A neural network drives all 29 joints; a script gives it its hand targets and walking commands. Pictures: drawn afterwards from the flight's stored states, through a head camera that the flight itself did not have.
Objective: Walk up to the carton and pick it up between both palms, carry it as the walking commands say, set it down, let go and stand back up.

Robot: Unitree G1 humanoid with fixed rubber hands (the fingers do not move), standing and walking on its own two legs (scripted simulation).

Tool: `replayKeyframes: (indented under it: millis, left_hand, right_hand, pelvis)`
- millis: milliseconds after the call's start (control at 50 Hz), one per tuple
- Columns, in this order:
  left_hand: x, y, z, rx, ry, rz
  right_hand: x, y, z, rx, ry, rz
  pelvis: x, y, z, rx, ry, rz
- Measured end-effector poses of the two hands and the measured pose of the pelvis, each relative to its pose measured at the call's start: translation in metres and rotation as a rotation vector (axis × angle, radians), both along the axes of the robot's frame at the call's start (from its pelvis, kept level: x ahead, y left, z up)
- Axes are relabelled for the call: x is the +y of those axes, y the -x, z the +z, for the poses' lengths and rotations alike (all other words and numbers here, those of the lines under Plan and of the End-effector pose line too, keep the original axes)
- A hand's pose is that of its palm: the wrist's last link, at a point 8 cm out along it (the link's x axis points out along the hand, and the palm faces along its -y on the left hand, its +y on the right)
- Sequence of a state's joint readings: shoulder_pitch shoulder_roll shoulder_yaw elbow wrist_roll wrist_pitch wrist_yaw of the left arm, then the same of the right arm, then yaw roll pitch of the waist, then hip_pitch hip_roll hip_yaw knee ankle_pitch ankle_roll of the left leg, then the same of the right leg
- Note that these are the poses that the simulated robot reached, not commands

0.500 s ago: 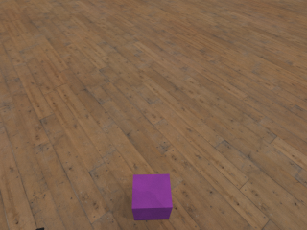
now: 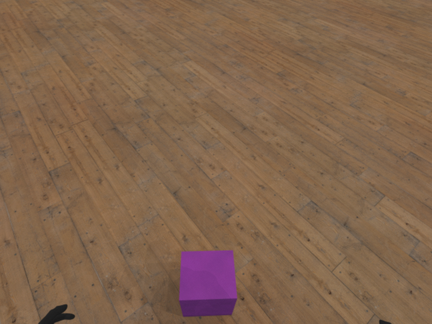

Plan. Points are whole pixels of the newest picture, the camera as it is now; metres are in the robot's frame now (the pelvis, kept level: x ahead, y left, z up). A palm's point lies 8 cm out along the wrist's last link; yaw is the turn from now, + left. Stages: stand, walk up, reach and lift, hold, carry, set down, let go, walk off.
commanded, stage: walk up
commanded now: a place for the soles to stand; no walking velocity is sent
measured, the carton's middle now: (207, 284) +0.41 +0.02 -0.65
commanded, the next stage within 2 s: reach and lift in 0.18 s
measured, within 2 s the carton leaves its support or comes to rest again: neither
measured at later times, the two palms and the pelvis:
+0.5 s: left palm out of the picture +0.14 +0.31 -0.10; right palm out of the picture +0.15 -0.28 -0.10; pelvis -0.04 +0.03 -0.02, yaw +5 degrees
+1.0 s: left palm (98, 280) +0.26 +0.27 -0.16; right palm (314, 276) +0.28 -0.23 -0.15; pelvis -0.10 +0.03 -0.07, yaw +6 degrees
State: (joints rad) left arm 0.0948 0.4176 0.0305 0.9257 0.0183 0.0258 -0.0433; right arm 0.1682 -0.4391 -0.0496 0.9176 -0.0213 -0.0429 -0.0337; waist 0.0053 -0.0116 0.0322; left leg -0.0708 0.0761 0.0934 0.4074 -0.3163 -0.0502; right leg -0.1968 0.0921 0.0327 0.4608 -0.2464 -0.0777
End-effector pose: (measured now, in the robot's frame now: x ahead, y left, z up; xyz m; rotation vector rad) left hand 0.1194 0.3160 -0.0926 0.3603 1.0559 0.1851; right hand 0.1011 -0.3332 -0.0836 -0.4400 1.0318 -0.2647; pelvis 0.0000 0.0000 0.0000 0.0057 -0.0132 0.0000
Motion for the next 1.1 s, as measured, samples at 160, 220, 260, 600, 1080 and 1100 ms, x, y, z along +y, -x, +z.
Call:
replayKeyframes:
  millis: [160,220,260,600,1080,1100]
  left_hand:
    - [-0.001,-0.004,0.0,-0.006,0.0,-0.022]
    - [-0.003,-0.014,0.006,-0.055,0.013,-0.016]
    - [-0.004,-0.021,0.011,-0.074,0.012,-0.024]
    - [-0.019,-0.051,-0.022,-0.127,0.084,0.003]
    - [-0.057,-0.16,-0.073,-0.253,0.159,0.05]
    - [-0.059,-0.166,-0.075,-0.261,0.163,0.051]
  right_hand:
    - [-0.003,0.014,-0.001,0.014,0.006,-0.018]
    - [0.003,0.008,0.002,-0.011,-0.013,-0.014]
    - [0.012,-0.007,0.004,-0.029,-0.032,0.01]
    - [0.072,-0.073,-0.03,-0.106,-0.176,-0.001]
    - [0.114,-0.197,-0.08,-0.234,-0.303,0.057]
    - [0.117,-0.202,-0.083,-0.239,-0.307,0.059]
  pelvis:
    - [0.001,0.003,-0.001,-0.002,-0.002,-0.007]
    - [0.002,0.007,-0.003,0.008,-0.005,0.019]
    - [0.004,0.014,-0.005,0.013,-0.006,0.046]
    - [0.038,0.054,-0.033,0.115,0.008,0.083]
    - [0.028,0.101,-0.077,0.435,0.008,0.099]
    - [0.026,0.101,-0.078,0.45,0.007,0.1]
